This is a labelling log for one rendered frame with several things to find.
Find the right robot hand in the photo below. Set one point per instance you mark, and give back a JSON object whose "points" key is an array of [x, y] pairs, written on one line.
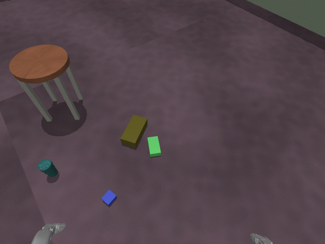
{"points": [[257, 239]]}

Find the stool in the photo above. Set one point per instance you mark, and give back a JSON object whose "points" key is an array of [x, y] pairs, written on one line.
{"points": [[40, 64]]}

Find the left robot hand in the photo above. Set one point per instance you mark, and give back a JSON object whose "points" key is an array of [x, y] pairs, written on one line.
{"points": [[44, 236]]}

